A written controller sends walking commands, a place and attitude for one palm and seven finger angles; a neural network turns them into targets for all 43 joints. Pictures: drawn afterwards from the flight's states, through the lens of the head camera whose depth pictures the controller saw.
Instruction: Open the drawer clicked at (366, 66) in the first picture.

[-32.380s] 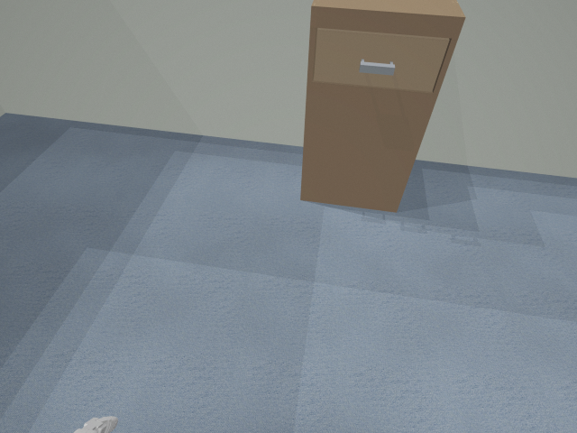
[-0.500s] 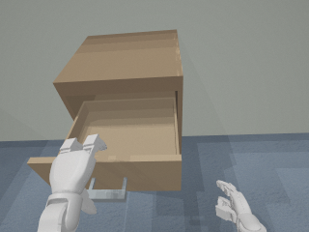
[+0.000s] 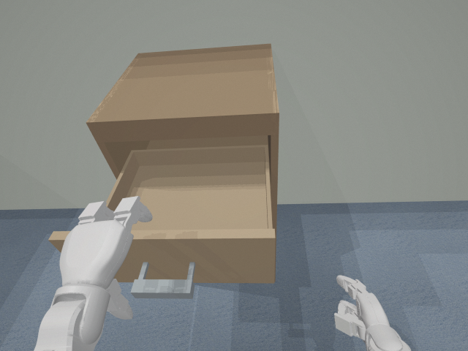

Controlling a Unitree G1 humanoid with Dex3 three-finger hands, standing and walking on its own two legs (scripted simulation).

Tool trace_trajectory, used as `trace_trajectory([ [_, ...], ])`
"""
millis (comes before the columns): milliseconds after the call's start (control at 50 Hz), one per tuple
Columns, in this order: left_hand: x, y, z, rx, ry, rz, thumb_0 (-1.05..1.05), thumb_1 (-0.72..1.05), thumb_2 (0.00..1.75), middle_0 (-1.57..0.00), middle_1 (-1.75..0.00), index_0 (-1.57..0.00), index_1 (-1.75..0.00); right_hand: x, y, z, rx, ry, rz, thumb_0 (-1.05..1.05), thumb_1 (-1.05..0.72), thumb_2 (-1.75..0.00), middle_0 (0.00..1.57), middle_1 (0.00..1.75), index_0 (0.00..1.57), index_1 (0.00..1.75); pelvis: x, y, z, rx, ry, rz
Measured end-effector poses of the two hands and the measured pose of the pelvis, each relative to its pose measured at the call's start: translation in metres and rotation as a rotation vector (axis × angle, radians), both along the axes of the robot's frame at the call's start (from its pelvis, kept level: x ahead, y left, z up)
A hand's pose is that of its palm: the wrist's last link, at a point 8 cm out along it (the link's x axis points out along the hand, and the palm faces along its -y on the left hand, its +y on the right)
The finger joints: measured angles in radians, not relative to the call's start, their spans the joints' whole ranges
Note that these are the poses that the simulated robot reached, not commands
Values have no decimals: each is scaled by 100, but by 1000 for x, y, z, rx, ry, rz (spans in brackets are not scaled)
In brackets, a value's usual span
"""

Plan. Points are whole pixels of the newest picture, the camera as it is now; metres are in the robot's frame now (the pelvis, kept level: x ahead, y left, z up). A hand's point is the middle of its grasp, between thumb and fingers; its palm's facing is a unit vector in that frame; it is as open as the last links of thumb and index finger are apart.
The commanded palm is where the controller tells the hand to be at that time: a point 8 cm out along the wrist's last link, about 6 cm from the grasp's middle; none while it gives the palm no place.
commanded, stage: draw the hand back to the body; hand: left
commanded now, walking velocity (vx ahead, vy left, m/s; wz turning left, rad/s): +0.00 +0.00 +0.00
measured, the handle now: (165, 277) +0.25 +0.20 -0.05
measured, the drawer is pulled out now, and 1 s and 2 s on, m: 0.30 0.30 0.30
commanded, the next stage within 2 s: step back with the hand held close in 1.42 s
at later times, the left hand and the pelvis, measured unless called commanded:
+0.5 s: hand (104, 260) +0.20 +0.23 +0.12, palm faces +0.22 -0.60 -0.77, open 13.8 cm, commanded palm +0.15 +0.25 +0.17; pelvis +0.00 +0.01 +0.00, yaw +1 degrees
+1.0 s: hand (85, 241) +0.20 +0.24 +0.16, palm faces +0.37 -0.83 -0.41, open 10.6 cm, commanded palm +0.15 +0.29 +0.18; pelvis +0.03 +0.01 +0.00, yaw +3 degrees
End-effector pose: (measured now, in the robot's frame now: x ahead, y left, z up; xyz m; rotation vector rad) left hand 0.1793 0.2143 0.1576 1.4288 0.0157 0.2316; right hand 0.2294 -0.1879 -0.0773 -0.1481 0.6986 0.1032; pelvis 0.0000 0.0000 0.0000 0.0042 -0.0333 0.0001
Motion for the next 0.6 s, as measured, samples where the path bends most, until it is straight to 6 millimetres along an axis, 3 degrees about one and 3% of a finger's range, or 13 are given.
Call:
trace_trajectory([
  [440, -14, 36, 8, 9, 19, 54, 0, -49, 30, -32, -120, -32, -120, 0, 8, 2, -29, -1, -3, 2, -91, -90, 20, 29, 20, 30, 0, 11, 2, -5, -1, 11],
  [520, -16, 38, 0, -665, -105, -11, -1, -48, 31, -31, -119, -32, -119, 0, 12, 14, -36, -94, -28, 2, -91, -90, 20, 30, 20, 30, 3, 11, 1, -7, -22, 24],
  [600, -20, 40, -4, -940, -210, -48, -1, -41, 33, -31, -114, -32, -114, -6, 12, 24, -79, -151, -38, 2, -91, -90, 20, 30, 20, 30, 11, 9, 1, -11, -31, 35],
])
